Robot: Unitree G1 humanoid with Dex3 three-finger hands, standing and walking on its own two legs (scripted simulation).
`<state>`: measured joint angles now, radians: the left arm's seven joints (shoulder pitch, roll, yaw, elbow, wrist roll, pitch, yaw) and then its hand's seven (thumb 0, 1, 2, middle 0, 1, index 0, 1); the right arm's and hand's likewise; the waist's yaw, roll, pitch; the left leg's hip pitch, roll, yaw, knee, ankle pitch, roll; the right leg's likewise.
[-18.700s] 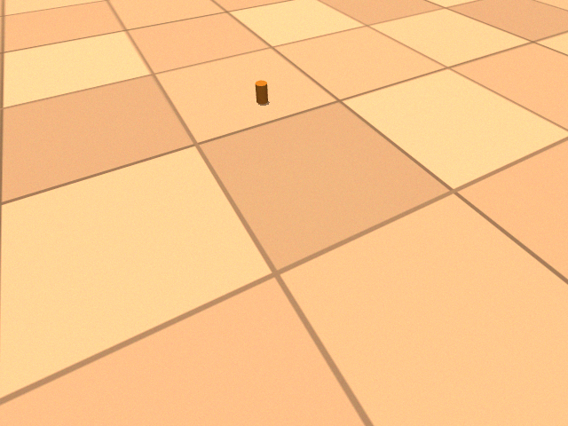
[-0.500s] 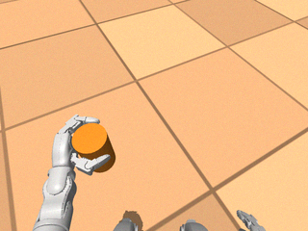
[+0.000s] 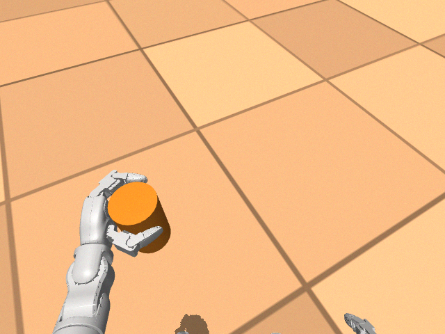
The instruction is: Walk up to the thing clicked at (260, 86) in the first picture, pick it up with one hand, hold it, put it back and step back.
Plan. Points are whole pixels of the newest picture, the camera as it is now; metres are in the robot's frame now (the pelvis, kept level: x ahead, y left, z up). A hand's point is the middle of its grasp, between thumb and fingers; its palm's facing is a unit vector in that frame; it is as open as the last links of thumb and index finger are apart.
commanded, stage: hold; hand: left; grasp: from the side
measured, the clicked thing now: (142, 219) +0.34 +0.16 +0.01
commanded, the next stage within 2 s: none
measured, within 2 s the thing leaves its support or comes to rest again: neither
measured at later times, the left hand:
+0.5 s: hand (134, 209) +0.33 +0.17 +0.05, palm faces +0.09 -1.00 -0.03, open 11.0 cm
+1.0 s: hand (135, 209) +0.33 +0.16 +0.06, palm faces +0.10 -0.99 -0.03, open 11.0 cm
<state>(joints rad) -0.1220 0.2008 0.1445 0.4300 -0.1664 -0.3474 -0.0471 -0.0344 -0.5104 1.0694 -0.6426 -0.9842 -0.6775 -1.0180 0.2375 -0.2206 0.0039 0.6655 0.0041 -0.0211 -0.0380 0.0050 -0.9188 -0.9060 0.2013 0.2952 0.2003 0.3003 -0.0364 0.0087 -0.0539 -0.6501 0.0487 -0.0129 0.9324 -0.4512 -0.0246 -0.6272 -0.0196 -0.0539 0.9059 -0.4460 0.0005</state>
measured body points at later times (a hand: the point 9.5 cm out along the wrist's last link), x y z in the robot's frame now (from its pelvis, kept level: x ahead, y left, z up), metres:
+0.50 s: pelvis +0.00 +0.00 +0.01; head +0.05 +0.00 +0.46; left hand +0.32 +0.22 +0.06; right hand +0.13 -0.25 -0.10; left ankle +0.01 +0.13 -0.69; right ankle +0.00 -0.12 -0.69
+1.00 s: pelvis +0.00 +0.00 +0.02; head +0.04 +0.00 +0.47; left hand +0.32 +0.22 +0.06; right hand +0.13 -0.25 -0.09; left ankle +0.01 +0.13 -0.69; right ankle +0.00 -0.12 -0.69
